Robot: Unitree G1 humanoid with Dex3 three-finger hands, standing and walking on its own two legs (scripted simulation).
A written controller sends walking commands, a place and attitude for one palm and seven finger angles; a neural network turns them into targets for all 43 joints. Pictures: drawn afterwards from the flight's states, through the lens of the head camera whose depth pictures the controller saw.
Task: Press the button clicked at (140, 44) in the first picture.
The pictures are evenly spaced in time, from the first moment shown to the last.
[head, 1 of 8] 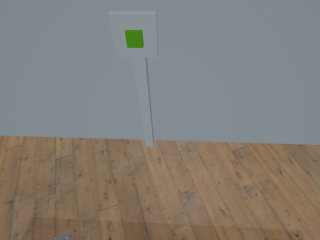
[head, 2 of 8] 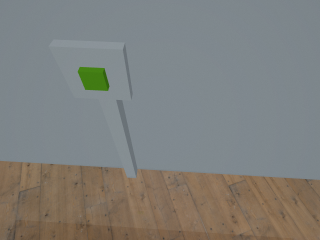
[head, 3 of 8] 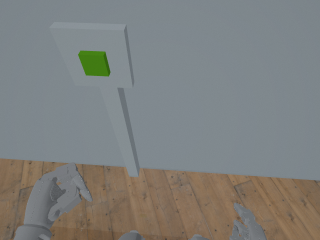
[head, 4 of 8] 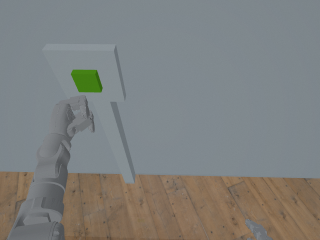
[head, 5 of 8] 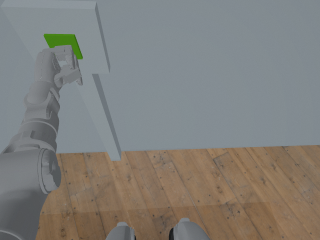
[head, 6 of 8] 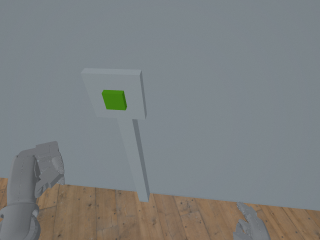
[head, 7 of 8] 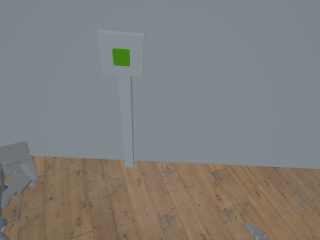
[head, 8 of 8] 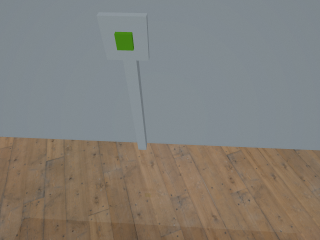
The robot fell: no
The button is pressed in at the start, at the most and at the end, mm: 0 11 0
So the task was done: yes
